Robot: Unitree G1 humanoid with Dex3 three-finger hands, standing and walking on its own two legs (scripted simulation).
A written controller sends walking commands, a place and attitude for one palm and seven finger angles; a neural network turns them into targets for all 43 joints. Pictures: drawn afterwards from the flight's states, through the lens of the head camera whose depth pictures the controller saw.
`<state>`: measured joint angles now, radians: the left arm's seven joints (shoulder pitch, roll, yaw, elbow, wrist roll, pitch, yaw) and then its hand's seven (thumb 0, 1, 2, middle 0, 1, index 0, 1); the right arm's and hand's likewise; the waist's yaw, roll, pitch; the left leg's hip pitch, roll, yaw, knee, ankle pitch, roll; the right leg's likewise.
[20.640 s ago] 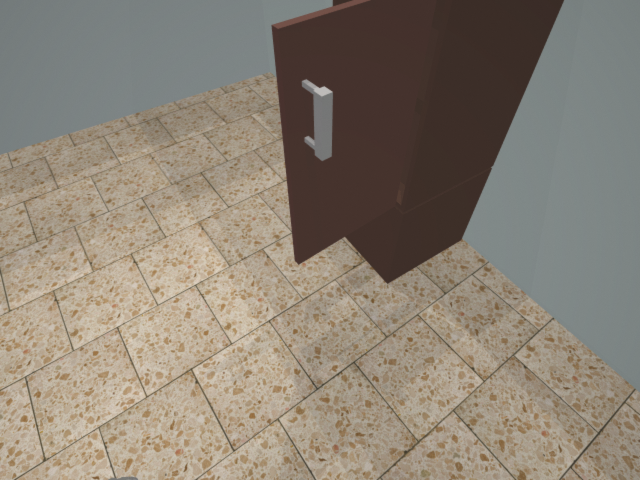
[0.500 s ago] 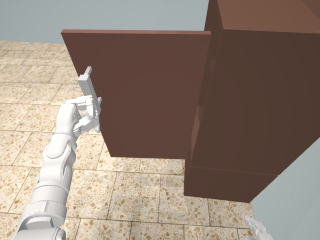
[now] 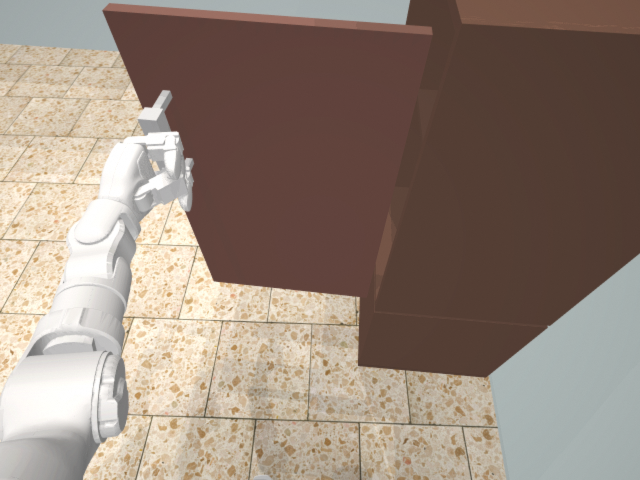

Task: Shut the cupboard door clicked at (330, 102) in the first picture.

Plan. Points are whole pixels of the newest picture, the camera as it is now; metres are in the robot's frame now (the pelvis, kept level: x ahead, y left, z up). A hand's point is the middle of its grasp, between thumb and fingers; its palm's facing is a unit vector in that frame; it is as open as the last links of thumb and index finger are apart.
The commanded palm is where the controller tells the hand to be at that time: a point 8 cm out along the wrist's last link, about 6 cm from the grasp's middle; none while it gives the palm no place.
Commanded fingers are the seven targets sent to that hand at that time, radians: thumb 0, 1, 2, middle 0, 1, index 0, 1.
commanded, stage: push the door shut along its arc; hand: left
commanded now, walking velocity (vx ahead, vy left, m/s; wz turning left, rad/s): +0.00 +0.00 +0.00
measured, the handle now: (172, 144) +0.53 +0.20 +0.11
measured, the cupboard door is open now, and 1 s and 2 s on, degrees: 89 76 60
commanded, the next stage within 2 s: pull the fist back off the door in 1.30 s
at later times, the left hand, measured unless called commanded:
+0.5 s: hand (216, 157) +0.49 +0.13 +0.12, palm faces -0.29 -0.96 +0.00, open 3.1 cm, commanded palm +0.50 +0.17 +0.11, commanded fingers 0.00 0.90 0.90 -1.30 -1.50 -1.30 -1.50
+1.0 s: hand (250, 127) +0.54 +0.09 +0.13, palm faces -0.38 -0.93 -0.01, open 2.9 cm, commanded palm +0.56 +0.13 +0.11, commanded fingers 0.00 0.90 0.90 -1.30 -1.50 -1.30 -1.50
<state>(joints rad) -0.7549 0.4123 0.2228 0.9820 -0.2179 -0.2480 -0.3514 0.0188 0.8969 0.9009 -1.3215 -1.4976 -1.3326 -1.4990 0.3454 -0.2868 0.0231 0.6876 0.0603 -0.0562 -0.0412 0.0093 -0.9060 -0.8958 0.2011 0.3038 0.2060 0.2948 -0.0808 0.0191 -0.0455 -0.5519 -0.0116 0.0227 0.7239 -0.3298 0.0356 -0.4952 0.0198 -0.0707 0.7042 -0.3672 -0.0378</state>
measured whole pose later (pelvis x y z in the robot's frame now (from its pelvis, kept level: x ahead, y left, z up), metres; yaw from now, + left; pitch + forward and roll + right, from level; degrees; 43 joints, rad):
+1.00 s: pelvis +0.00 +0.00 -0.02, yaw -1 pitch +19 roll -2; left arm -1.23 0.56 0.24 1.33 -0.12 -0.21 -0.48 -0.02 0.85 0.92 -1.30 -1.50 -1.30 -1.50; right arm 0.45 -0.29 0.03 0.73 0.01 -0.04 -0.04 0.01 -0.90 -0.90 0.20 0.30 0.21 0.30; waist -0.22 0.04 -0.06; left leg -0.83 0.02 0.02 0.87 -0.38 0.03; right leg -0.76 0.05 -0.08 0.82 -0.40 -0.05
